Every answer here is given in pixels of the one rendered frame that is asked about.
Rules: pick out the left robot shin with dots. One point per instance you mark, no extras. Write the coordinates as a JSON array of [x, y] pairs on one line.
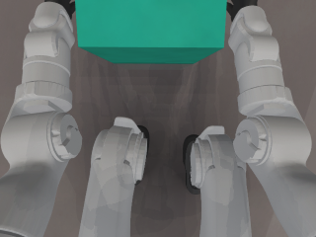
[[101, 138]]

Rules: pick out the robot left forearm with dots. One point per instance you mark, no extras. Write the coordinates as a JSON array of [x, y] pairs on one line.
[[46, 64]]

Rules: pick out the robot left hand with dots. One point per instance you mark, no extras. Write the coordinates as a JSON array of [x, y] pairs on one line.
[[69, 7]]

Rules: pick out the robot right upper arm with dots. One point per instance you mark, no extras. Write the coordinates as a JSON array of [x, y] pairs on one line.
[[276, 149]]

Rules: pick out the carton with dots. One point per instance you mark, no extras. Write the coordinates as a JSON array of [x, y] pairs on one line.
[[151, 31]]

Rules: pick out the robot right foot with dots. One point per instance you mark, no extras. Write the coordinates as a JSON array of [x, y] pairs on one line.
[[187, 150]]

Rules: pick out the robot right hand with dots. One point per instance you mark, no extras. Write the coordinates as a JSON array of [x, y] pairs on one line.
[[237, 5]]

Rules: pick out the robot right forearm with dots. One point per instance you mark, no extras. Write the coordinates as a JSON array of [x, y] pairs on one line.
[[258, 67]]

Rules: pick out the robot left upper arm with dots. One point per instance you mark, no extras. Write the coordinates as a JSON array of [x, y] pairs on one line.
[[38, 148]]

